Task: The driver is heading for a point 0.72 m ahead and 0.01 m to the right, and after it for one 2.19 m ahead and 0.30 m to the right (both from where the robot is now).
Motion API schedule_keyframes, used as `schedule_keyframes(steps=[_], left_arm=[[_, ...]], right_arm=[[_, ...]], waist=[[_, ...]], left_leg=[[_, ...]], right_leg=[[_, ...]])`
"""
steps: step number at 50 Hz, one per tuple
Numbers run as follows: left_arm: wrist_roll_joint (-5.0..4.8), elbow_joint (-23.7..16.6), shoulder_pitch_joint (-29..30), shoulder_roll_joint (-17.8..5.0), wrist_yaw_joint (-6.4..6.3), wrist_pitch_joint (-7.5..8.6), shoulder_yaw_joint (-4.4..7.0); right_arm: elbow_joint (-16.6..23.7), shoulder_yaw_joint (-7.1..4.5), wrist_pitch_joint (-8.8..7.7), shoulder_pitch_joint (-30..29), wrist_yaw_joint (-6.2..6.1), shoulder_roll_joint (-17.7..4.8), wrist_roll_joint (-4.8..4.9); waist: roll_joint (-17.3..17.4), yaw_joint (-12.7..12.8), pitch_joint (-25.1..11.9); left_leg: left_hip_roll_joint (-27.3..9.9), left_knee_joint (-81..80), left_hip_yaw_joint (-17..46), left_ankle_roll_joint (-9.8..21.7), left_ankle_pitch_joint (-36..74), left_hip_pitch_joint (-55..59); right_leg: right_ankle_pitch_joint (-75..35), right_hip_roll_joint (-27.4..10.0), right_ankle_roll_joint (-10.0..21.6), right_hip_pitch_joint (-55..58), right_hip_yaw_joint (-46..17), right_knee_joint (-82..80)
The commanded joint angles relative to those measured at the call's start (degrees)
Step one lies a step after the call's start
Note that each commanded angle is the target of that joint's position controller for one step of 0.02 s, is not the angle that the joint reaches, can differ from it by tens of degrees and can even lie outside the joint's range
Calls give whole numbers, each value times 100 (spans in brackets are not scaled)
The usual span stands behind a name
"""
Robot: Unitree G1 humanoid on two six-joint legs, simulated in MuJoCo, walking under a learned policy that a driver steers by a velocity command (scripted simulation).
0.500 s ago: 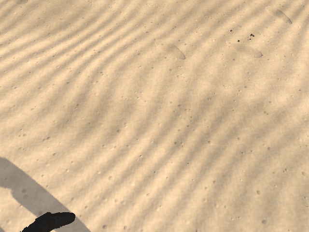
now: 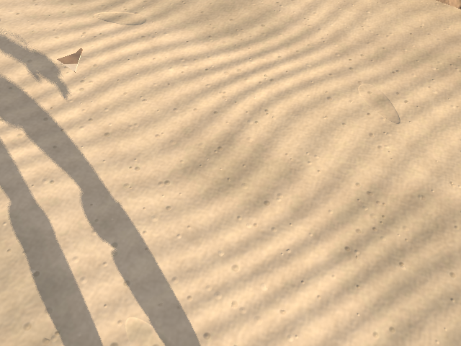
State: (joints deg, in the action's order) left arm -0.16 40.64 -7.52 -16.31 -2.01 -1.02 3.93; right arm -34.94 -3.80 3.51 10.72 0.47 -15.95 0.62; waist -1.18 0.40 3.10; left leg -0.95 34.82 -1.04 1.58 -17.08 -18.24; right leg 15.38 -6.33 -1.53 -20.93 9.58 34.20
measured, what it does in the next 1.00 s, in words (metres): walks ahead, turning left: right foot, then left foot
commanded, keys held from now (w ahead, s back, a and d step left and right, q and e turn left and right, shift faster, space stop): q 0.30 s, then no key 0.16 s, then w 0.54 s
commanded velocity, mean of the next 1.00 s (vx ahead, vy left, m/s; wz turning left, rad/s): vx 0.17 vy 0.00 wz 0.31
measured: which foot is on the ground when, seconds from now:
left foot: down 0.00-0.48, up 0.50-0.86, down 0.88-1.00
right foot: up 0.00-0.46, down 0.48-0.88, up 0.90-1.00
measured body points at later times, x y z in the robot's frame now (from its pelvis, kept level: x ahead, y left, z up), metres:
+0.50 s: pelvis +0.00 -0.02 +0.00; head +0.03 -0.02 +0.45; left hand +0.10 +0.29 -0.09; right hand +0.25 -0.23 -0.08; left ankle +0.01 +0.10 -0.72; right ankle +0.03 -0.13 -0.73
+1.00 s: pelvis +0.09 +0.06 +0.02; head +0.10 +0.08 +0.46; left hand +0.10 +0.34 -0.11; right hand +0.28 -0.17 -0.07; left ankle +0.05 +0.14 -0.73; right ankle +0.08 -0.10 -0.65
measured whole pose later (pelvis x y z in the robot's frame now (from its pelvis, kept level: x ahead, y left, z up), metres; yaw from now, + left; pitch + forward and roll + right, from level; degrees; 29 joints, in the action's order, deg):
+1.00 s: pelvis +0.09 +0.06 +0.02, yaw +16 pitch +1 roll +0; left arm -1.7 43.8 -18.7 -17.2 0.8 3.8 2.8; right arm -38.8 -2.4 -4.7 17.2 1.2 -14.5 0.1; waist -2.4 0.3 -1.1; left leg 1.8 24.7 -0.4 3.1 -14.7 -11.7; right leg 20.3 -2.4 2.5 -24.9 -1.1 60.6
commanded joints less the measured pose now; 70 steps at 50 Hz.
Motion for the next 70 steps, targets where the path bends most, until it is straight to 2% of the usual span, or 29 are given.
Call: schedule_keyframes(steps=[1, 2, 4, 6, 13, 22, 23, 25, 26, 27, 30, 35, 38, 43, 44, 45, 46, 48, 51, 54, 57, 60, 64, 65, 66, 67, 68, 69, 70], left_arm=[[164, -677, 567, -485, -31, 73, 154], [64, -660, 658, -615, -54, 59, 211], [85, -439, 369, -623, -111, 19, 260], [109, -402, 224, -580, -107, 30, 271], [16, -513, 529, -372, -56, 74, 155], [-53, -364, 58, -370, 191, 216, 117], [4, -326, -81, -385, 211, 250, 119], [210, -374, -81, -880, 175, 240, 144], [226, -353, -223, -825, 175, 273, 165], [144, -348, -291, -875, 152, 304, 190], [-48, -202, -435, -683, 22, 336, 110], [-51, -108, -901, -713, 26, 369, 116], [-104, -53, -1059, -932, 104, 373, 163], [-154, 28, -1050, -759, 229, 368, 53], [-69, -32, -910, -402, 264, 412, -74], [-7, -360, -877, 2, 258, 540, -203], [-155, -455, -643, -561, 213, 628, -53], [-243, -354, -565, -769, 266, 665, 27], [-61, -249, -501, -555, 344, 633, 17], [48, -235, -367, -328, 339, 559, -56], [35, -372, 260, -73, 372, 571, -179], [-3, -430, 570, -217, 451, 587, -146], [64, -245, -65, -624, 490, 599, 17], [79, -141, -448, -837, 452, 600, 112], [114, -177, -831, -1295, 394, 583, 207], [145, -288, -789, -1414, 352, 513, 173], [40, -361, -814, -1026, 347, 438, 115], [-32, -467, -405, -908, 328, 383, 101], [-70, -478, -176, -784, 289, 318, 68]], right_arm=[[435, -442, -185, 715, -83, -1578, -257], [438, -365, -311, 461, -61, -1352, -298], [489, -267, -383, -83, -106, -1004, -78], [524, -174, -352, -201, -165, -846, -30], [510, -229, -282, 56, -287, -997, -35], [529, -163, -133, -314, -178, -871, 22], [515, -137, -130, -305, -192, -789, 50], [490, 3, -209, 230, -175, -351, -120], [590, -113, -275, -132, -204, -767, -136], [555, -212, -320, -308, -205, -1048, -39], [338, -175, -382, -205, -141, -750, -68], [372, 4, -662, -668, -28, -242, 8], [354, 6, -742, -702, 26, -292, 54], [-50, -130, -769, 461, 23, -560, 129], [-159, -201, -778, 1166, -33, -768, 113], [-147, -343, -756, 1611, -58, -1503, -26], [-228, -333, -816, 1758, 9, -1356, -63], [-182, -117, -910, 1208, 58, -755, -64], [-146, -25, -892, 780, 69, -566, -102], [-264, -23, -870, 678, 8, -636, -96], [-464, -36, -772, 850, -87, -753, -76], [-676, -66, -714, 1101, -134, -914, -30], [-694, -119, -658, 655, -205, -993, -8], [-687, -103, -625, 735, -226, -922, -31], [-543, -32, -631, 1055, -255, -755, -200], [-538, 143, -638, 1865, -204, -261, -292], [-633, 83, -622, 1754, -148, -673, -175], [-487, 2, -572, 1182, -142, -900, -10], [-415, -8, -511, 841, -187, -893, -10]], waist=[[1728, -456, -688], [1220, -339, -595], [811, -50, -588], [891, 58, -762], [965, -152, -873], [1048, -22, -953], [909, 67, -935], [-985, -360, -929], [-1310, -21, -687], [-1023, 115, -385], [-765, 90, -62], [-783, 385, -128], [-892, 415, -63], [-504, -271, -295], [-44, -630, -689], [1569, -639, -1068], [1382, -752, -830], [951, -441, -37], [718, -162, 142], [640, -46, 10], [679, -250, -59], [685, -321, -180], [645, 179, -618], [440, 337, -905], [-329, 291, -1557], [-1456, -109, -2287], [-949, 151, -2732], [-605, 182, -1912], [-203, 130, -1385]], left_leg=[[-2157, -1717, 3311, 1876, 2559, 1065], [-1876, -1752, 2812, 1713, 2213, 949], [-1312, -1594, 2170, 1116, 1873, 958], [-1077, -1495, 1934, 1062, 2465, 854], [-920, -1344, 2297, 1095, 2091, 1258], [-732, -854, 2803, 949, 2492, 861], [-545, -772, 2717, 720, 1979, 610], [753, 491, 1255, -20, -1351, -802], [590, 1357, 1014, -265, -1752, -1196], [450, 2095, 972, -339, -1442, -1573], [171, 2521, 730, -495, -566, -2288], [43, 1210, 77, -433, 28, -1594], [100, 255, -75, -314, -101, -780], [188, -1051, -81, 74, 576, 1603], [-452, -1289, 749, 270, 252, 2610], [-1834, -1810, 2986, 971, -848, 3509], [-2214, -2300, 4174, 1540, -1943, 3037], [-1739, -2436, 3153, 1321, -1714, 2454], [-1188, -2651, 1898, 1073, 590, 1695], [-921, -2464, 882, 1016, 3518, 1336], [-648, -2336, 340, 809, 4030, 990], [-868, -2139, 504, 773, 3777, 1301], [-939, -1083, 369, 508, 4305, 1801], [-620, -222, 185, 320, 4324, 1721], [-264, 1240, -21, 3, 2671, 715], [591, 3332, 59, -430, -2035, -1055], [493, 3995, 771, -492, -2173, -1220], [301, 4196, 720, -487, -1785, -1657], [127, 4033, 647, -491, -1410, -1785]], right_leg=[[2361, 628, -173, -1961, -882, 2688], [1924, 511, -94, -1995, -1219, 3186], [1009, 413, -72, -2031, -1358, 3206], [569, 535, -188, -1741, -1303, 3471], [339, 722, -331, -1470, -1395, 1903], [46, 766, -49, 378, -1175, -597], [-746, 645, 71, 889, -1226, -1265], [-1106, -949, 1021, 1734, -2981, -1691], [368, -1481, 1750, 1174, -3847, -2164], [1778, -1329, 1763, 1219, -3912, -2413], [1750, -852, 1332, 1730, -3309, -2488], [622, -469, 1276, 1640, -2395, -2537], [474, -559, 1368, 1240, -2286, -2498], [458, -459, 1101, 112, -2119, -1614], [362, -38, 774, -464, -1646, -334], [1167, 605, 370, -1950, -874, 1703], [1705, 572, 348, -2658, -1288, 2857], [670, 124, 497, -3008, -1404, 3278], [-275, -71, 354, -2488, -1273, 2824], [-735, 96, 39, -2000, -991, 2100], [-1602, 348, -2, -1155, -763, 630], [-2075, 508, 117, -780, -886, -80], [-1824, 717, 505, 31, -889, -598], [-2283, 808, 634, 701, -812, -860], [-4570, -77, 1030, 2169, -1836, -429], [-5722, -1497, 2247, 3705, -3815, -416], [-4247, -1461, 2406, 3463, -4388, -977], [-3024, -1156, 2175, 2836, -3892, -1227], [-2091, -923, 1922, 2142, -3538, -1449]])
